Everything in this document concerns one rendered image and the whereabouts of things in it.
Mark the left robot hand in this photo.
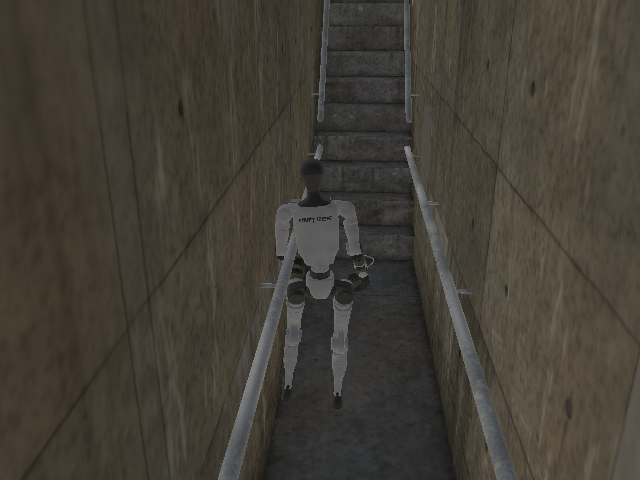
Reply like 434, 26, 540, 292
291, 257, 307, 274

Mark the left robot foot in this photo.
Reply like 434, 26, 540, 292
281, 373, 295, 403

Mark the right robot forearm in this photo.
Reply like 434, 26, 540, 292
351, 240, 368, 278

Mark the left robot forearm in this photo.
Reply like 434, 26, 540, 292
274, 244, 284, 263

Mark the robot right shin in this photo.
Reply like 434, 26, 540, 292
332, 336, 348, 396

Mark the robot left upper arm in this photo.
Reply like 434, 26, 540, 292
275, 203, 294, 256

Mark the robot right upper arm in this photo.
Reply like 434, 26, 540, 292
335, 200, 362, 256

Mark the right robot hand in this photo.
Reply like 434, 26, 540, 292
347, 273, 370, 292

